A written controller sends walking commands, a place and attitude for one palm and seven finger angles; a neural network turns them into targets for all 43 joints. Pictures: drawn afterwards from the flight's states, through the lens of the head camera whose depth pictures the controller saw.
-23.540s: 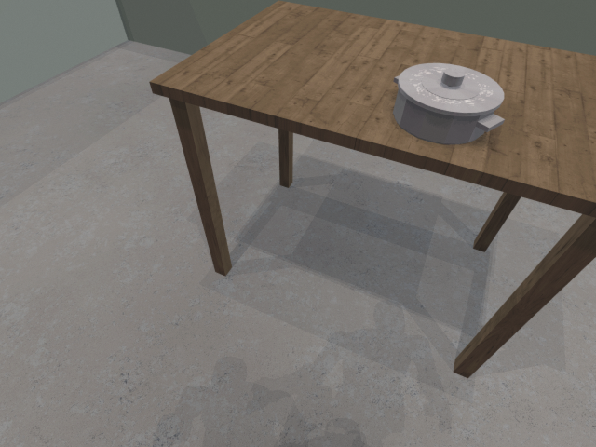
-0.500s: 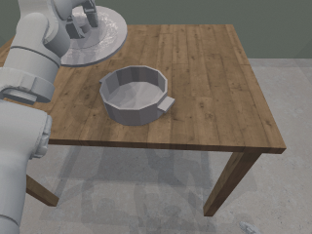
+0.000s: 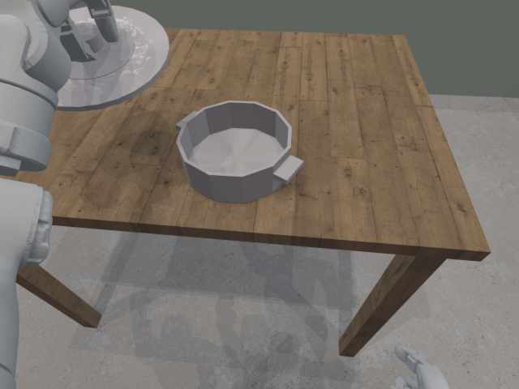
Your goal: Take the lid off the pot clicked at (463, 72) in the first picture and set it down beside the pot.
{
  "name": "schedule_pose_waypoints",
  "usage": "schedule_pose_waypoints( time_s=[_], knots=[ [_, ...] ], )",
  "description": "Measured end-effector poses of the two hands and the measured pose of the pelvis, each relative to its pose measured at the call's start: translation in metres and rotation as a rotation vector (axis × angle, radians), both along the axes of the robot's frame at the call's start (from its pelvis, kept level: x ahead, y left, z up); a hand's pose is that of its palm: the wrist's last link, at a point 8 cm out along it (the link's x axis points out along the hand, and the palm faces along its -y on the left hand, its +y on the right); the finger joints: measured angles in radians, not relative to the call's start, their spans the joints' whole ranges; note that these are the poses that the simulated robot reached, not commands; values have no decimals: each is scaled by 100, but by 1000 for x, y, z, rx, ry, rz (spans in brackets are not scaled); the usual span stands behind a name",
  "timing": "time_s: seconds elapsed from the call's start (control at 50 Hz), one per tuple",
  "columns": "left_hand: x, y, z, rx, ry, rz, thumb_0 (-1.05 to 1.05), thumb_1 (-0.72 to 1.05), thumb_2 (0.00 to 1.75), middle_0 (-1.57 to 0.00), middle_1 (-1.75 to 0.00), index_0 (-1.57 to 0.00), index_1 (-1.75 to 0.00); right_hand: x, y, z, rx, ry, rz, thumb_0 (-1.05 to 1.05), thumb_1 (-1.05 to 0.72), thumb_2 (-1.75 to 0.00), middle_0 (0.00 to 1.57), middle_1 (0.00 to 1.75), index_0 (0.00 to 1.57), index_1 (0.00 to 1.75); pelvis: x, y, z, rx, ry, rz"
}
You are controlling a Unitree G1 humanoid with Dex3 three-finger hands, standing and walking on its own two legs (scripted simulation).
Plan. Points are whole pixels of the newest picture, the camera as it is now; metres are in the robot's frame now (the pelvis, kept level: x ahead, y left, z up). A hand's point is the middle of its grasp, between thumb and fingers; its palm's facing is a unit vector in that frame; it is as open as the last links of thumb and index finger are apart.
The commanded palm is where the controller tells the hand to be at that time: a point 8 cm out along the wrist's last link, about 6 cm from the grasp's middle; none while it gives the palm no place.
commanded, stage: move the lid sideways beside the pot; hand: left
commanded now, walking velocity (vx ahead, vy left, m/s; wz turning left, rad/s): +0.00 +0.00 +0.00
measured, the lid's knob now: (85, 38) +0.50 +0.24 +0.29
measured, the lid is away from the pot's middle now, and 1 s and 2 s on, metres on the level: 0.19 0.23 0.22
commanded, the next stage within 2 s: lower the lid onto the table in 0.62 s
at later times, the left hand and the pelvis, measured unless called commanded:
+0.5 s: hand (47, 37) +0.47 +0.27 +0.30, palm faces -0.15 -0.06 -0.99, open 6.7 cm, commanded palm +0.45 +0.27 +0.38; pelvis +0.00 +0.01 +0.00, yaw -1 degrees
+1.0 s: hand (57, 49) +0.48 +0.27 +0.28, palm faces -0.19 -0.10 -0.98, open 6.7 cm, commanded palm +0.46 +0.27 +0.36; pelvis +0.01 +0.00 +0.00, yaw +0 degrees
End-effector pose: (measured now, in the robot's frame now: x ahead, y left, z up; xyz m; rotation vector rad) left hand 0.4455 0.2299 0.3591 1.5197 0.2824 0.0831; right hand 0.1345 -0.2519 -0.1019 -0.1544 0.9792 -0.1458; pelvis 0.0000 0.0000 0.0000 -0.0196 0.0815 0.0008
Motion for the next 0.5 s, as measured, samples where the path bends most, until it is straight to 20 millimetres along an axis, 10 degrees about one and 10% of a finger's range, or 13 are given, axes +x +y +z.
schedule_pose_waypoints(
  time_s=[0.5],
  knots=[
    [13, 40, -3, 4, 31, 49, 2, 35, 70, -74, -86, -74, -92, -58, -5, -12, -24, 164, -82, 1, -90, -90, 20, 30, 20, 30, 2, 5, 1, -7, 20, -9]
  ],
)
